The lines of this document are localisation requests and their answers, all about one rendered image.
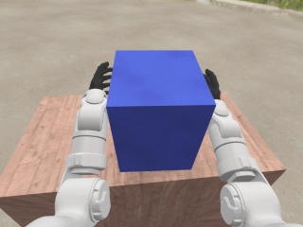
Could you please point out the left robot upper arm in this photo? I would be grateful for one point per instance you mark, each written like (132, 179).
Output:
(81, 202)

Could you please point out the robot right forearm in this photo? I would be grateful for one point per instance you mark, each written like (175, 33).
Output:
(235, 164)

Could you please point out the right robot upper arm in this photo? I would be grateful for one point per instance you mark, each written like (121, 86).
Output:
(251, 204)

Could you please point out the right robot hand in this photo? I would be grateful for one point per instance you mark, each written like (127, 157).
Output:
(213, 84)

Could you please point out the robot left forearm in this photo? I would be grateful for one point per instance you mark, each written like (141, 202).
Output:
(87, 156)

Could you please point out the carton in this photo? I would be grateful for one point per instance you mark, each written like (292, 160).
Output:
(159, 107)

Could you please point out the left robot hand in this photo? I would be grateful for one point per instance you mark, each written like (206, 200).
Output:
(97, 80)

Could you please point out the pedestal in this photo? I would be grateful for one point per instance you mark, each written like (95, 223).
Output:
(162, 198)

